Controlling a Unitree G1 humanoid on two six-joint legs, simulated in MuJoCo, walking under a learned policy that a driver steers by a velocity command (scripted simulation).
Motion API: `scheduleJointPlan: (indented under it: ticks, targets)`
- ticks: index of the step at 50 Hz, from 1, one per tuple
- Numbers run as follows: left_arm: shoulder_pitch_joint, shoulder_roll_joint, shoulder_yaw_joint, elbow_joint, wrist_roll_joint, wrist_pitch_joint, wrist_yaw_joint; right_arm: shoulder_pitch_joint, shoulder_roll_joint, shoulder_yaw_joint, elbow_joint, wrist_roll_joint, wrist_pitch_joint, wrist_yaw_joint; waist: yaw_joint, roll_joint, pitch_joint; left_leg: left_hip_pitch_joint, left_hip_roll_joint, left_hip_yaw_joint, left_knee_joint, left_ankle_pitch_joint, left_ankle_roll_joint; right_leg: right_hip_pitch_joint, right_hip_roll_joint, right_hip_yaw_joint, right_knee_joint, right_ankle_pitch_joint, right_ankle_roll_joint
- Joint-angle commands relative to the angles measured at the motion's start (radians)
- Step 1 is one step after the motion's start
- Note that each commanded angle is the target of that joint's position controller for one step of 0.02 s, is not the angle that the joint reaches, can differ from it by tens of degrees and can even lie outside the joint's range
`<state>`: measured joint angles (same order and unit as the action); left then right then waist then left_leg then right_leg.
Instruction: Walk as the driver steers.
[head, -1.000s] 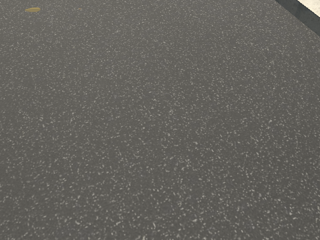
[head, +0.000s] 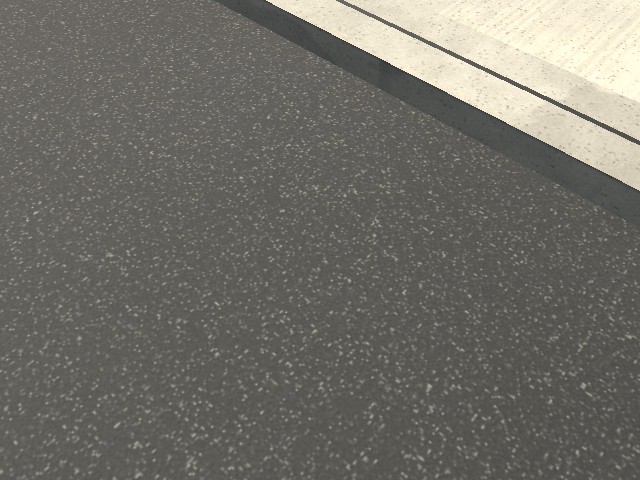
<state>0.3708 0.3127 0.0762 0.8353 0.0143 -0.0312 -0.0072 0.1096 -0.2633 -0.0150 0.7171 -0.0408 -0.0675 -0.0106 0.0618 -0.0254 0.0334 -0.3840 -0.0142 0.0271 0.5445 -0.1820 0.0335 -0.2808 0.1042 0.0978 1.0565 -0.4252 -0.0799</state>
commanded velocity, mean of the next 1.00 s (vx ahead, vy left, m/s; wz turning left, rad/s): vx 0.31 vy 0.00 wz -0.37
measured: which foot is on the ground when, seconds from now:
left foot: down 0.00-0.42, up 0.44-0.90, down 0.92-1.00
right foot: up 0.00-0.40, down 0.42-1.00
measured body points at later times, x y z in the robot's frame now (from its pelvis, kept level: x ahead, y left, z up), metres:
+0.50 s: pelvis +0.24 -0.06 -0.01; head +0.29 -0.08 +0.44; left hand +0.52 +0.11 -0.10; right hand +0.17 -0.31 -0.15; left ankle +0.11 +0.10 -0.65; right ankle +0.30 -0.14 -0.73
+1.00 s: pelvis +0.37 -0.09 +0.01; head +0.39 -0.08 +0.46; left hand +0.51 +0.12 -0.14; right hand +0.36 -0.34 -0.13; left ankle +0.44 +0.00 -0.73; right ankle +0.31 -0.14 -0.73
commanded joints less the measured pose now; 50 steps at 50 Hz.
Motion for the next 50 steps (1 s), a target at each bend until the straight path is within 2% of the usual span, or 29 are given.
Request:
scheduleJointPlan:
  ticks: [1,3,6,9,13,17,19,20,21,22,23,24,25,26,27,28,29,32,36,39,43,44,45,46,47,48,49,50]
  targets:
    - [-0.023,0.065,0.01,-0.079,0.023,0.005,-0.02,0.133,-0.092,-0.033,-0.008,0.007,-0.007,-0.006,-0.067,0.113,-0.022,0.28,0.301,-0.343,-0.33,-0.076,0.115,-0.326,-0.133,-0.007,0.096,0.076,0.019]
    - [-0.023,0.051,0.005,-0.082,0.026,0.026,-0.034,0.162,-0.097,-0.037,0.014,0.016,-0.025,0.0,-0.057,0.139,-0.028,0.258,0.272,-0.232,-0.346,0.087,0.109,-0.306,-0.138,-0.026,0.096,0.113,0.031]
    - [-0.106,0.038,-0.001,-0.12,0.023,0.035,-0.049,0.19,-0.109,-0.046,0.036,0.025,-0.041,0.007,-0.056,0.122,-0.021,0.282,0.281,-0.133,-0.383,0.183,0.126,-0.382,-0.157,-0.032,0.072,0.192,0.047]
    - [-0.205,0.024,-0.009,-0.156,0.021,0.036,-0.058,0.218,-0.108,-0.05,0.059,0.023,-0.038,0.009,-0.071,0.113,0.008,0.303,0.264,-0.033,-0.4,0.241,0.124,-0.437,-0.166,-0.056,-0.032,0.288,0.061]
    - [-0.335,-0.006,-0.029,-0.2,0.019,0.027,-0.074,0.248,-0.122,-0.056,0.083,0.023,-0.035,0.009,-0.1,0.115,0.035,0.311,0.247,0.082,-0.394,0.28,0.099,-0.366,-0.166,-0.127,-0.267,0.404,0.045]
    - [-0.407,0.004,-0.031,-0.234,0.028,0.027,-0.078,0.304,-0.152,-0.065,0.116,0.021,-0.017,-0.001,-0.117,0.112,0.051,0.415,0.282,0.137,-0.33,0.421,0.078,-0.317,-0.138,-0.197,-0.399,0.303,-0.006]
    - [-0.37,0.017,-0.024,-0.23,0.035,0.027,-0.068,0.314,-0.18,-0.07,0.129,0.019,-0.003,-0.008,-0.092,0.13,0.012,0.462,0.288,0.18,-0.19,0.736,0.064,-0.223,-0.077,-0.238,-0.435,0.192,-0.047]
    - [-0.295,0.032,-0.014,-0.211,0.037,0.023,-0.06,0.318,-0.195,-0.072,0.133,0.019,0.006,-0.01,-0.057,0.133,-0.037,0.472,0.288,0.196,-0.054,0.863,0.061,-0.133,-0.036,-0.246,-0.458,0.149,-0.072]
    - [-0.14,0.047,-0.002,-0.161,0.049,0.01,-0.049,0.314,-0.194,-0.069,0.131,0.026,0.015,-0.013,0.012,0.1,-0.118,0.401,0.268,0.217,0.163,0.842,0.042,0.064,-0.001,-0.231,-0.545,0.203,-0.1]
    - [0.02,0.111,0.022,-0.117,0.061,0.003,-0.03,0.319,-0.162,-0.057,0.105,0.027,0.013,-0.01,0.074,0.01,-0.233,0.192,0.24,0.218,0.454,0.517,0.008,0.336,-0.14,-0.042,-0.585,0.207,-0.144]
    - [-0.027,0.23,0.046,-0.143,0.041,0.005,-0.014,0.369,-0.04,-0.031,0.034,0.037,0.011,0.009,-0.012,-0.242,-0.325,-0.231,0.047,0.189,0.816,-0.428,-0.056,0.616,-0.489,0.472,-0.613,0.538,-0.284]
    - [0.038,0.209,0.048,-0.15,-0.002,0.011,-0.003,0.278,-0.139,-0.053,0.036,0.025,0.015,0.0,0.062,-0.048,-0.388,-0.252,0.041,-0.006,0.885,-0.37,-0.054,0.593,-0.504,0.51,-0.645,0.858,-0.309]
    - [-0.019,0.166,0.034,-0.126,-0.006,0.008,0.009,0.227,-0.107,-0.045,0.027,0.048,0.013,-0.001,0.023,-0.031,-0.265,-0.273,0.085,-0.032,0.866,-0.269,-0.049,0.498,-0.47,0.303,-0.626,1.095,-0.293]
    - [-0.063,0.097,0.014,-0.116,-0.012,0.003,0.011,0.226,-0.086,-0.033,0.039,0.046,0.008,-0.003,-0.014,-0.003,-0.165,-0.246,0.108,-0.029,0.771,-0.232,-0.044,0.368,-0.413,0.2,-0.652,1.117,-0.243]
    - [-0.114,0.063,0.003,-0.116,-0.014,0.001,0.014,0.23,-0.088,-0.035,0.053,0.031,0.019,-0.002,-0.051,0.009,-0.109,-0.206,0.126,-0.034,0.704,-0.216,-0.044,0.278,-0.359,0.138,-0.683,1.057,-0.196]
    - [-0.155,0.039,-0.009,-0.119,-0.016,0.0,0.015,0.269,-0.09,-0.036,0.067,0.016,0.037,0.001,-0.087,-0.008,-0.096,-0.135,0.126,-0.033,0.659,-0.203,-0.049,0.195,-0.326,0.091,-0.718,1.044,-0.177]
    - [-0.16,0.033,-0.015,-0.114,-0.014,-0.006,0.011,0.29,-0.089,-0.039,0.08,0.01,0.054,0.004,-0.101,-0.01,-0.1,-0.084,0.114,-0.027,0.628,-0.187,-0.052,0.151,-0.312,0.06,-0.732,1.075,-0.164]
    - [-0.144,0.06,-0.012,-0.086,-0.003,-0.021,0.006,0.303,-0.057,-0.037,0.094,0.016,0.073,0.011,-0.119,-0.009,-0.115,-0.056,0.088,-0.012,0.539,-0.117,-0.059,0.123,-0.284,-0.004,-0.755,1.133,-0.16]
    - [-0.116,0.037,-0.026,-0.046,-0.001,-0.018,0.012,0.215,-0.044,-0.033,0.089,0.014,0.081,0.006,-0.091,-0.047,-0.09,-0.061,0.083,-0.009,0.363,-0.025,-0.055,0.138,-0.254,-0.04,-0.759,1.051,-0.122]
    - [-0.082,0.033,-0.031,-0.014,0.004,-0.013,0.017,0.159,-0.039,-0.029,0.088,0.02,0.084,-0.004,-0.064,-0.056,-0.079,-0.029,0.071,-0.008,0.25,-0.008,-0.045,0.161,-0.269,-0.028,-0.749,1.007,-0.119]
    - [-0.081,0.023,-0.04,0.021,0.01,-0.004,0.025,0.151,-0.036,-0.026,0.109,0.024,0.079,-0.021,-0.055,-0.057,-0.051,0.059,0.046,-0.009,0.098,-0.077,-0.018,0.163,-0.294,0.02,-0.703,0.93,-0.126]
    - [-0.092,0.02,-0.043,0.028,0.006,-0.001,0.029,0.164,-0.029,-0.024,0.119,0.024,0.075,-0.026,-0.065,-0.05,-0.041,0.102,0.042,-0.008,0.018,-0.066,-0.007,0.155,-0.293,0.033,-0.683,0.881,-0.118]
    - [-0.106,0.015,-0.046,0.034,-0.002,0.001,0.033,0.187,-0.019,-0.019,0.132,0.022,0.068,-0.029,-0.088,-0.024,-0.036,0.186,0.052,-0.018,-0.117,0.041,0.003,0.126,-0.279,0.037,-0.659,0.793,-0.09]
    - [-0.094,0.002,-0.052,0.036,-0.003,-0.002,0.036,0.218,-0.051,-0.023,0.147,0.016,0.056,-0.035,-0.089,0.029,-0.06,0.306,0.123,-0.094,-0.182,0.264,0.012,0.077,-0.247,0.041,-0.638,0.639,-0.046]
    - [0.0,-0.011,-0.051,0.047,0.002,-0.004,0.036,0.225,-0.125,-0.034,0.151,0.012,0.046,-0.037,-0.022,0.127,-0.083,0.384,0.239,-0.199,-0.137,0.55,0.05,0.035,-0.17,0.005,-0.617,0.374,-0.018]
    - [0.061,-0.035,-0.055,0.097,-0.008,0.012,0.04,0.174,-0.105,-0.03,0.156,0.033,0.051,-0.031,-0.011,0.182,-0.088,0.31,0.287,-0.236,-0.13,0.597,0.135,0.084,-0.106,-0.034,-0.645,0.152,-0.002]
    - [0.034,-0.021,-0.057,0.113,0.001,0.024,0.046,0.135,-0.059,-0.017,0.151,0.031,0.053,-0.022,-0.018,0.159,-0.061,0.238,0.267,-0.236,-0.157,0.499,0.124,0.142,-0.111,-0.03,-0.689,0.146,0.004]
    - [-0.002,-0.006,-0.052,0.12,0.002,0.028,0.046,0.11,-0.042,-0.013,0.153,0.03,0.054,-0.016,-0.028,0.136,-0.027,0.207,0.21,-0.194,-0.169,0.38,0.085,0.157,-0.118,-0.011,-0.724,0.205,0.003]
